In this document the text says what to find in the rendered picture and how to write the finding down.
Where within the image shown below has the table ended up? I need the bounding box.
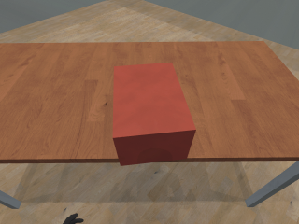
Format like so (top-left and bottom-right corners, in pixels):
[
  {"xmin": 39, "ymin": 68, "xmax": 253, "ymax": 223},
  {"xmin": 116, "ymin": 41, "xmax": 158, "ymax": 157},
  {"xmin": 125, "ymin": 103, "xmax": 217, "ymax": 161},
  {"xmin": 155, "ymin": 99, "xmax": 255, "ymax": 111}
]
[{"xmin": 0, "ymin": 41, "xmax": 299, "ymax": 209}]

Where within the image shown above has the carton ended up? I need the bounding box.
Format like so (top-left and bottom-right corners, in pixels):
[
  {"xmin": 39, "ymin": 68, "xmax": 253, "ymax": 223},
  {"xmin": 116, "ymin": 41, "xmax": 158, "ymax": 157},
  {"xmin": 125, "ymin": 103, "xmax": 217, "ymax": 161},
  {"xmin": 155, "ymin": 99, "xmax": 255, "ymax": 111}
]
[{"xmin": 112, "ymin": 63, "xmax": 196, "ymax": 166}]

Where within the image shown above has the robot left hand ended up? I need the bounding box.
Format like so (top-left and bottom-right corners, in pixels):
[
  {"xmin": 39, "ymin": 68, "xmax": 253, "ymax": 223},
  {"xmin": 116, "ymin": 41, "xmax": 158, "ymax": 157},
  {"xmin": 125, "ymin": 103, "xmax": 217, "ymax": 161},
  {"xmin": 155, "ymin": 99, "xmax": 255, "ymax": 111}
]
[{"xmin": 63, "ymin": 213, "xmax": 84, "ymax": 224}]

